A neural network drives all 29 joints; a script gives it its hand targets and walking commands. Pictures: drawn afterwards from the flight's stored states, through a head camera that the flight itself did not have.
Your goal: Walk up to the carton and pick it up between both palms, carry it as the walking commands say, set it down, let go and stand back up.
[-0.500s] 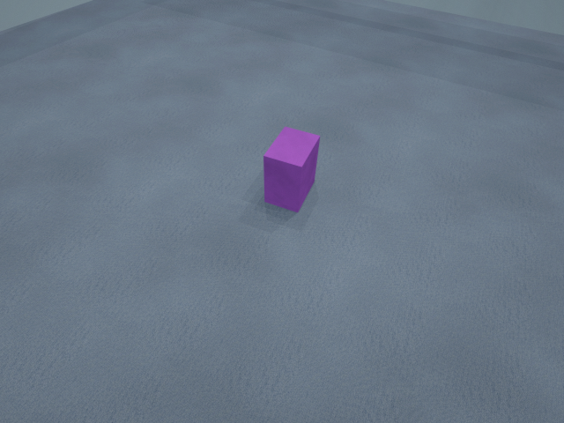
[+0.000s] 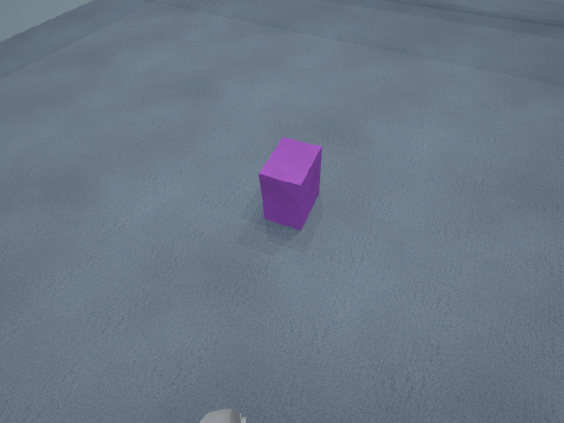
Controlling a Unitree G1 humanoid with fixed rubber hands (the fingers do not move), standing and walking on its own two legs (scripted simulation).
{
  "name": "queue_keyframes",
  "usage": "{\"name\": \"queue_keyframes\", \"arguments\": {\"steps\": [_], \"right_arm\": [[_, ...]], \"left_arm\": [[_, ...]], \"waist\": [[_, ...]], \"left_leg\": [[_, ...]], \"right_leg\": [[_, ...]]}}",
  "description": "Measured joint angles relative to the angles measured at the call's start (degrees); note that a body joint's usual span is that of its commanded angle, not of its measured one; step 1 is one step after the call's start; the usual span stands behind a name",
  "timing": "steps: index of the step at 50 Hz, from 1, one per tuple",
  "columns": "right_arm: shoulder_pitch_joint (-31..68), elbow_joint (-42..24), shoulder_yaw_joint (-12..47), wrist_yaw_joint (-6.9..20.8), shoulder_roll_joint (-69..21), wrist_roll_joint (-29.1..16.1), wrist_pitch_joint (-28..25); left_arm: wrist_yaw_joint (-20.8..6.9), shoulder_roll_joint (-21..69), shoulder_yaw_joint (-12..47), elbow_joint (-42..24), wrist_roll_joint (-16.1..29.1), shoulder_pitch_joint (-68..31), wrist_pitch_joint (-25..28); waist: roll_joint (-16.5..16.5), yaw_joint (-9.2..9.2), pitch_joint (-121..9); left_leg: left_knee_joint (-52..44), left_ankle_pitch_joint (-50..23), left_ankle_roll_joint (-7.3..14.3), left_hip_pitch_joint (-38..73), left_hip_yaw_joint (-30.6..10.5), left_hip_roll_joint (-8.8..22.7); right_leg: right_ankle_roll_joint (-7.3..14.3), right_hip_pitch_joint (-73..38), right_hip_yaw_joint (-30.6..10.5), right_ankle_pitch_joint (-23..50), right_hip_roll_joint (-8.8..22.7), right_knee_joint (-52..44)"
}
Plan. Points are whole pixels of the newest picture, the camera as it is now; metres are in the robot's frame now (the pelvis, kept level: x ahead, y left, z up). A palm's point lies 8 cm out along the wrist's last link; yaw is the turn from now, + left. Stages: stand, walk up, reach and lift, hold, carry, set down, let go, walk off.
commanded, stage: walk up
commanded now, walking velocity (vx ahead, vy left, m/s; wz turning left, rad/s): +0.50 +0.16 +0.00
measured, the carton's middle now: (292, 184) +1.13 -0.02 -0.62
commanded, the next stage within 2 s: none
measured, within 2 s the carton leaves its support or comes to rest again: neither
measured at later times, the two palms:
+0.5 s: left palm (120, 349) +0.28 +0.31 -0.16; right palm (384, 331) +0.29 -0.17 -0.14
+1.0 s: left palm (169, 245) +0.49 +0.25 -0.13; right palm (391, 219) +0.54 -0.23 -0.14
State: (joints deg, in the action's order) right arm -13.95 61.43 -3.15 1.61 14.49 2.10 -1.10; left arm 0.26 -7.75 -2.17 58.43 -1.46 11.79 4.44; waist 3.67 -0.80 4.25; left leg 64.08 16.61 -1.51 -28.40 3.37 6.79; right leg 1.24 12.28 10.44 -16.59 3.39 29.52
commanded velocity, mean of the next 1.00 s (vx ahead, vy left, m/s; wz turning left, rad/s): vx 0.49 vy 0.05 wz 0.00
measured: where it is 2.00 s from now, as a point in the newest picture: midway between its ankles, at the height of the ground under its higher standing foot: (284, 287)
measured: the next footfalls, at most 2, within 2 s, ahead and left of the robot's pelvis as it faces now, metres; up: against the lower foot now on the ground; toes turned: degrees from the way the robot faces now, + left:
left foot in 0.28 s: +0.30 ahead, +0.18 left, +0.00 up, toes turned +9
right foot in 0.72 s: +0.49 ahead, -0.11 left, +0.00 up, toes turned -13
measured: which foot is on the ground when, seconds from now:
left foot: up 0.00-0.26, down 0.28-0.72, up 0.74-1.00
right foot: down 0.00-0.28, up 0.30-0.70, down 0.72-1.00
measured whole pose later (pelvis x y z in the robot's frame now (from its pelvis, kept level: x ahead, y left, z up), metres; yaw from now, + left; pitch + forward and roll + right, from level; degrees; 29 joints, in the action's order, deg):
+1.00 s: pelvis +0.48 +0.02 +0.00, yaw -1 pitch +0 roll +0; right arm -9.4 59.6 -2.7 1.6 13.9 1.6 -0.7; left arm 0.5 -9.2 -2.6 60.8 -1.5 15.5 4.4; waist 2.4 2.2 3.4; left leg 57.0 15.3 -2.7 -31.5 4.6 7.3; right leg -0.7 9.5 11.3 -16.0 5.3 26.5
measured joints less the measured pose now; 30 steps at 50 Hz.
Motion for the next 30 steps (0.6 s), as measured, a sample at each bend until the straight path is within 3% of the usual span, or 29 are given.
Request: {"name": "queue_keyframes", "arguments": {"steps": [5,9,12,14,15,17,19,22,26,30], "right_arm": [[6.1,-2.8,0.1,0.9,0.4,-0.3,1.2],[9.6,-4.9,0.8,1.9,-1.0,-0.5,1.5],[11.5,-6.0,1.1,2.3,-1.8,-0.6,1.1],[12.4,-6.6,0.8,2.0,-2.0,-0.4,-0.3],[13.0,-6.7,0.4,1.5,-2.4,-0.1,-1.2],[13.0,-7.0,0.2,0.5,-3.1,0.6,-2.6],[11.4,-6.1,0.4,-0.1,-4.2,0.8,-3.4],[7.0,-4.9,0.7,-0.5,-5.8,0.2,-3.3],[0.8,-3.0,0.6,-0.6,-6.1,-0.5,-2.7],[-4.8,-0.8,0.1,-1.0,-5.1,-0.1,-2.6]], "left_arm": [[-0.4,-1.2,-0.6,2.8,-0.2,5.5,-0.1],[-0.6,-2.5,-0.8,5.2,-0.5,9.7,-0.7],[-0.7,-2.8,-0.6,6.2,-0.6,12.3,-0.9],[-0.7,-2.5,-0.2,6.5,0.0,14.1,-0.9],[-0.6,-2.6,0.0,6.9,0.5,13.8,-1.0],[-0.6,-2.6,0.1,6.8,1.3,11.8,-1.7],[-0.5,-3.3,-0.1,6.2,1.4,9.2,-1.9],[-0.8,-5.1,-0.6,4.6,0.7,4.9,-2.5],[-1.3,-6.4,-0.9,2.3,-0.1,-0.3,-3.6],[-2.2,-6.3,-0.9,0.5,-0.1,-4.8,-4.2]], "waist": [[-1.2,3.53,-0.6],[-2.7,4.69,-1.2],[-3.8,5.85,-1.3],[-4.1,6.40,-1.3],[-4.9,6.35,-0.6],[-5.1,6.41,1.0],[-5.7,5.89,2.1],[-7.5,3.75,2.0],[-7.9,0.94,1.0],[-6.8,-1.72,0.2]], "left_leg": [[-11.3,-6.4,-1.0,-3.9,0.5,1.1],[-22.9,-9.0,-1.1,-2.5,1.8,1.3],[-29.0,-7.0,-0.9,0.1,3.6,0.2],[-33.2,-8.0,0.7,3.2,4.7,-1.2],[-31.1,-9.1,1.8,2.8,5.5,-1.9],[-26.4,-5.1,2.8,2.6,6.4,-1.7],[-26.5,-2.3,3.0,5.3,7.2,-1.8],[-29.6,-1.3,2.4,9.8,7.7,-3.0],[-32.5,0.6,1.8,15.1,8.1,-3.2],[-35.6,2.7,0.4,20.9,8.3,-2.7]], "right_leg": [[-1.3,-6.6,-0.7,-1.1,0.6,-5.3],[-2.9,-11.9,0.0,-3.2,1.2,-8.6],[-4.7,-14.5,0.1,-6.2,2.3,-8.5],[-5.7,-13.8,-0.9,-10.1,3.7,-3.4],[-4.9,-11.1,-2.1,-11.9,5.3,3.5],[-3.0,-2.9,-7.0,-13.2,4.6,22.7],[-1.8,4.2,-9.0,-10.1,3.3,36.0],[-1.7,11.8,-8.6,-4.0,3.5,41.0],[-2.8,17.9,-6.4,0.1,4.4,36.2],[-3.8,18.2,-5.2,2.7,5.0,22.6]]}}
